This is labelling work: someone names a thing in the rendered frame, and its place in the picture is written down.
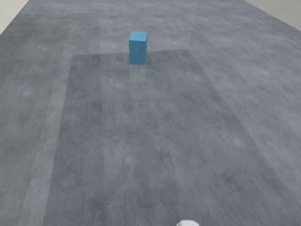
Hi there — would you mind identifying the carton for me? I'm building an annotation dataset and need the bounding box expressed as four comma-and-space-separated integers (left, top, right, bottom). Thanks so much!
129, 31, 148, 65

